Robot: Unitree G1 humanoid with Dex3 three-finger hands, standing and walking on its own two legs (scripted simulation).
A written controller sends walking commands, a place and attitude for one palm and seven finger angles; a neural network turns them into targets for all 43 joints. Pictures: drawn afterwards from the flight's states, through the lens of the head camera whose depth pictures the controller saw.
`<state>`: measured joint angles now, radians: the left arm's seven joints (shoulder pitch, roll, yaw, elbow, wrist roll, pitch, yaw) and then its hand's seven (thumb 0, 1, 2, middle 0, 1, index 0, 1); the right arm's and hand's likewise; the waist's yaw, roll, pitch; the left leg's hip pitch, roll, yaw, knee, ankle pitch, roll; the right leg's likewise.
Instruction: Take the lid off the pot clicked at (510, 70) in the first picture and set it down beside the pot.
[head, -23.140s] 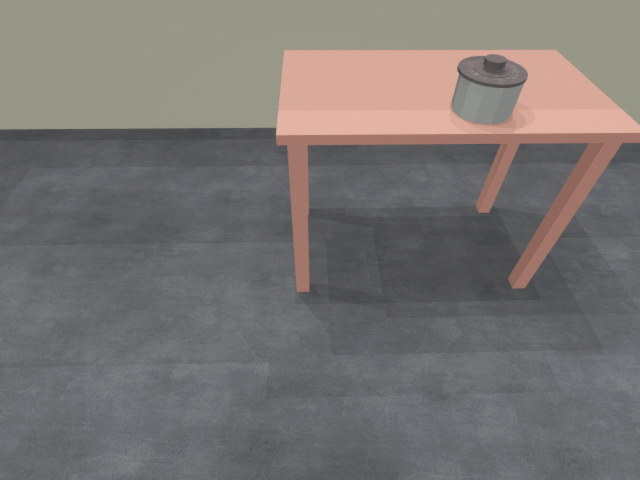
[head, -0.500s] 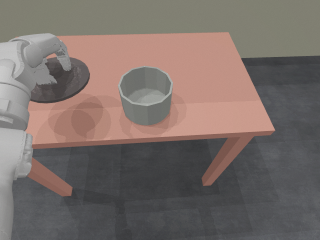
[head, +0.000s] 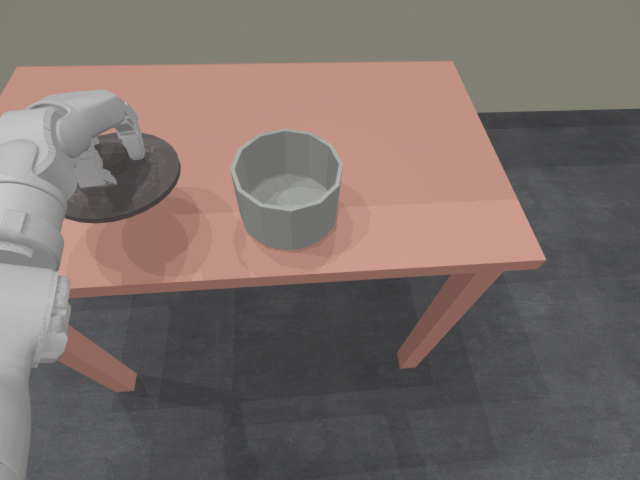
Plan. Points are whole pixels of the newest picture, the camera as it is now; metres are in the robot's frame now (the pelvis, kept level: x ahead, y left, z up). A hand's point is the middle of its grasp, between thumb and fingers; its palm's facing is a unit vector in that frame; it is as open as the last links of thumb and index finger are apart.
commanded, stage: lower the lid onto the table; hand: left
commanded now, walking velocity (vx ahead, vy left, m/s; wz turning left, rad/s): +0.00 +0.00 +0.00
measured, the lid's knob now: (107, 159) +0.51 +0.26 +0.09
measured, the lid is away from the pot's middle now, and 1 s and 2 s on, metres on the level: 0.23 0.25 0.24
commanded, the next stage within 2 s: open the fingers wide in 1.50 s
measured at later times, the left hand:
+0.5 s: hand (99, 187) +0.47 +0.27 +0.07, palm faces -0.48 -0.10 -0.87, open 8.0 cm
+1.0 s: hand (111, 195) +0.48 +0.27 +0.04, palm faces -0.49 -0.09 -0.87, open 8.0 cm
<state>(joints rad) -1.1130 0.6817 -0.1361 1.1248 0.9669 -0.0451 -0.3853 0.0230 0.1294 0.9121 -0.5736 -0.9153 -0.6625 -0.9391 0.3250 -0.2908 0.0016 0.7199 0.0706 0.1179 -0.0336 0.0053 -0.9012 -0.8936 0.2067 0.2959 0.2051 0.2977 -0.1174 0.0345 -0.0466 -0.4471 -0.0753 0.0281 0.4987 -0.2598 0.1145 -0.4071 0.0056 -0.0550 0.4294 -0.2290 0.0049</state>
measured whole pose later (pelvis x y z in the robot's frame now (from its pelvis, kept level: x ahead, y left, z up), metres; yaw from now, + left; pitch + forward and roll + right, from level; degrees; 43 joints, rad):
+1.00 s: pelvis +0.00 +0.00 -0.01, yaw -2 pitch +16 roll -3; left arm -1.04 0.73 -0.06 1.21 1.00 -0.13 -0.30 0.02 0.13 0.91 -0.57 -0.91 -0.66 -0.94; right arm 0.37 -0.28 0.01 0.73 0.07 0.14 -0.06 0.00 -0.90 -0.89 0.21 0.30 0.21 0.30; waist -0.15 0.03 -0.06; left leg -0.59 -0.05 0.05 0.62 -0.31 0.12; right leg -0.54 0.03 -0.04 0.52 -0.26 0.01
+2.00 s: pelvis -0.01 -0.01 -0.03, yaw -3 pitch +19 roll -4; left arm -1.01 0.76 -0.04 1.21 1.03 -0.13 -0.22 0.01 0.19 0.85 -0.52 -0.94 -0.61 -0.97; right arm 0.36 -0.28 0.02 0.69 0.07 0.20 -0.05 0.00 -0.90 -0.89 0.21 0.30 0.21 0.30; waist -0.16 0.04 -0.09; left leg -0.74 -0.02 0.04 0.77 -0.37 0.10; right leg -0.70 0.05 -0.05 0.67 -0.30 -0.01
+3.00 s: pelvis -0.01 +0.00 -0.03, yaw -2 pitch +19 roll -4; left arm -1.03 0.74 -0.05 1.18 1.03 -0.10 -0.21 0.00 0.01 0.62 -0.36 -0.88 -0.36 -0.87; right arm 0.37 -0.27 0.02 0.70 0.08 0.21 -0.04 0.00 -0.90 -0.89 0.21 0.30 0.21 0.30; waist -0.16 0.04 -0.10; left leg -0.73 -0.03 0.04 0.78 -0.37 0.11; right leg -0.68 0.05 -0.05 0.67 -0.31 0.00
